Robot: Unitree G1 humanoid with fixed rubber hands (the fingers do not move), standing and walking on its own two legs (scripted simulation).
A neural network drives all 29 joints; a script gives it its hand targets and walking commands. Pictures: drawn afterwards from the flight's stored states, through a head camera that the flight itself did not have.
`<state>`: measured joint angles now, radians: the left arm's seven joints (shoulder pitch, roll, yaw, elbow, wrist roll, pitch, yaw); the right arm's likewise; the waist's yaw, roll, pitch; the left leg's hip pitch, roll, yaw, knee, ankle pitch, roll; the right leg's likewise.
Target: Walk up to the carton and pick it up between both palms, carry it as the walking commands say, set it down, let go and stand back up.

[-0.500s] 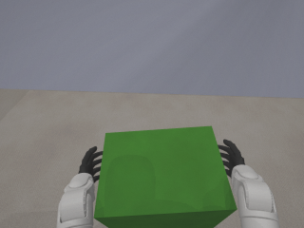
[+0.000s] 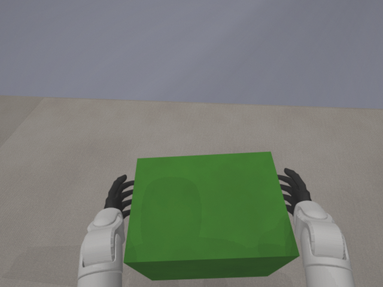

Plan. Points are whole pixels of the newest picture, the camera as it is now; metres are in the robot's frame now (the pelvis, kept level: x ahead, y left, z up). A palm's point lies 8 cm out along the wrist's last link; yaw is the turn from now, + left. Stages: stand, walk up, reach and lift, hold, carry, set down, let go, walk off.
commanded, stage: hold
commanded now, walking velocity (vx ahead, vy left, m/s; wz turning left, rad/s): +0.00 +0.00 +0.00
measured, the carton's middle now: (206, 221) +0.28 -0.02 -0.06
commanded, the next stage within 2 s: set down in 0.76 s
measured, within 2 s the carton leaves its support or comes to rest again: neither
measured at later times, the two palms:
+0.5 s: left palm (115, 203) +0.29 +0.16 +0.06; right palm (301, 187) +0.29 -0.21 +0.06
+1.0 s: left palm (127, 196) +0.31 +0.15 +0.03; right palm (307, 195) +0.28 -0.23 +0.04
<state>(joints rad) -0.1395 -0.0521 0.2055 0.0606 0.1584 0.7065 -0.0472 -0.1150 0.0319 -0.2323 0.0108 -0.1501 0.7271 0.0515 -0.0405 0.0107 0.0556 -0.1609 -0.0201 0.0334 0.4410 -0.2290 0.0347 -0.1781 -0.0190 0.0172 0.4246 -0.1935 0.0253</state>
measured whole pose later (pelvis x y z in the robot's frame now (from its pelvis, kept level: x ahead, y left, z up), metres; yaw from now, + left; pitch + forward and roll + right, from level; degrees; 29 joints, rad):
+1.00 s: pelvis +0.02 -0.01 +0.01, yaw +1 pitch -5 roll +0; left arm -0.27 -0.10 0.32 0.34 0.30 0.63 -0.09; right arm -0.23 0.08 -0.36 0.23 -0.29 0.68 0.11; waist -0.09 -0.01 0.01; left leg -0.03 -0.04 -0.02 0.28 -0.17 0.03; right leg -0.04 0.00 0.07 0.27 -0.15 0.02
